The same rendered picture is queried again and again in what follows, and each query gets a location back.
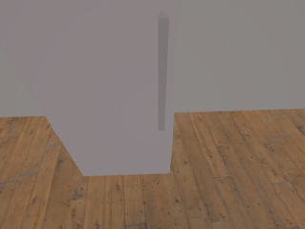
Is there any fridge door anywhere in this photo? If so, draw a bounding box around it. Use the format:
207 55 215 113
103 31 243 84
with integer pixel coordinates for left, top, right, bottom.
0 0 180 176

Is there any handle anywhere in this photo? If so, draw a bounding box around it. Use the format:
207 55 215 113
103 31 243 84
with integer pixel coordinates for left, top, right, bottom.
158 11 169 131

